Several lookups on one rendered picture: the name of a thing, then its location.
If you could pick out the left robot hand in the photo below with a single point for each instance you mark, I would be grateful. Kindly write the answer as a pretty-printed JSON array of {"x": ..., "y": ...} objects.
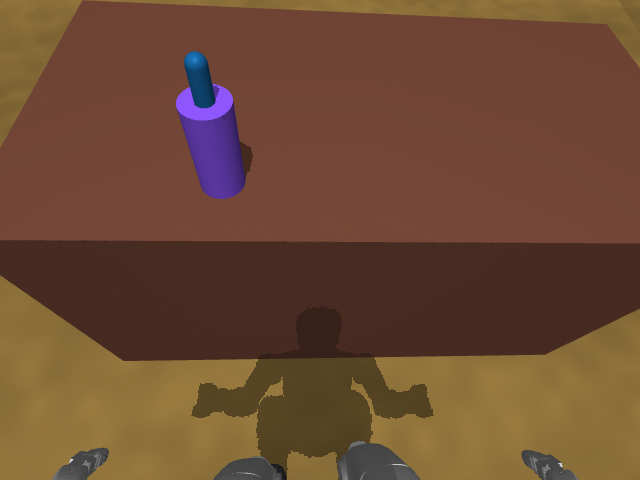
[{"x": 82, "y": 465}]

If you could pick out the right robot hand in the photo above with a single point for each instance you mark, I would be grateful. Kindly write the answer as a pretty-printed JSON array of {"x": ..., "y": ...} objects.
[{"x": 546, "y": 467}]

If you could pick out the bottle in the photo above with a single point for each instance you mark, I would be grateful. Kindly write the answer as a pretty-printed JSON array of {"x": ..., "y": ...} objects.
[{"x": 208, "y": 119}]

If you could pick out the left robot foot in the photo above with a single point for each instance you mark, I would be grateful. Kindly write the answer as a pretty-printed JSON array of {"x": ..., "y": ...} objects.
[{"x": 280, "y": 470}]

